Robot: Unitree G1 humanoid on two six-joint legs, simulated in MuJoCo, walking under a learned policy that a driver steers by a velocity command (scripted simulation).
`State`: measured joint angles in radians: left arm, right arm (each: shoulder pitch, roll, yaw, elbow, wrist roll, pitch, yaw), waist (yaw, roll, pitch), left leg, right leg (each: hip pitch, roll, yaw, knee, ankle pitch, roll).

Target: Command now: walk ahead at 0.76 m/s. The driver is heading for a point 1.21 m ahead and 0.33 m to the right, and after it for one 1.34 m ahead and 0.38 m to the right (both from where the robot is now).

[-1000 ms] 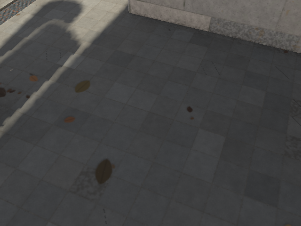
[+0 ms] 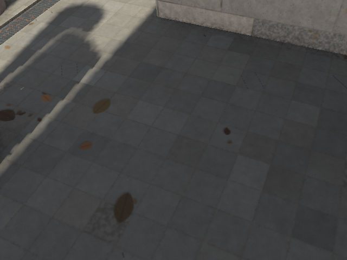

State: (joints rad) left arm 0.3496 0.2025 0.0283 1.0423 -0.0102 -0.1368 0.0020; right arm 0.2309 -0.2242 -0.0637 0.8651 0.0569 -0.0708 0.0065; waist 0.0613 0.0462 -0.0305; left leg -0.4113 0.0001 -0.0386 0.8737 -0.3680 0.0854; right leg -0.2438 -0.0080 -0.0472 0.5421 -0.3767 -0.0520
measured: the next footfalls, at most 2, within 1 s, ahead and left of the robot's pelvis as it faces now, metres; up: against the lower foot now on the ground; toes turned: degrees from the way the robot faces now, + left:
left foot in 0.38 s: +0.45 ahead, +0.17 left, +0.00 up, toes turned +2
right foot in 0.88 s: +0.88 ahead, -0.07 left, +0.00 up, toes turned -21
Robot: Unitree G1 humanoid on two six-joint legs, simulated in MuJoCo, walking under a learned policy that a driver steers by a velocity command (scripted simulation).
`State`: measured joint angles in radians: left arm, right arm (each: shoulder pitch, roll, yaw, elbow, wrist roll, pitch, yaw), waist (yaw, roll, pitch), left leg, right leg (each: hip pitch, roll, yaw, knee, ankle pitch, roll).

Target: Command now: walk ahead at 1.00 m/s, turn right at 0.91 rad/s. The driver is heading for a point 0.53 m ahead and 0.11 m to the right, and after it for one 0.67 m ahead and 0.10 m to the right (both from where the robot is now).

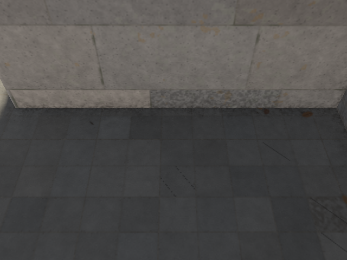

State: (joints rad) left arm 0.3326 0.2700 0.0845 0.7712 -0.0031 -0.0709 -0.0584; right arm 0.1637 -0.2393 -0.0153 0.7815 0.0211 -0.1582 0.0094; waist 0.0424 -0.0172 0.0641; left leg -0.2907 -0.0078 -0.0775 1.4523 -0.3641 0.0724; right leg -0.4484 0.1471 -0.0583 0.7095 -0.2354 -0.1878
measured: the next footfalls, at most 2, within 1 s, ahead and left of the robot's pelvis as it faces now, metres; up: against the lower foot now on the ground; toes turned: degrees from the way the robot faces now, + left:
left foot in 0.32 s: +0.54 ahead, +0.14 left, +0.00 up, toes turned -26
right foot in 0.74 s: +0.67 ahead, -0.21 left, +0.00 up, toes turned -39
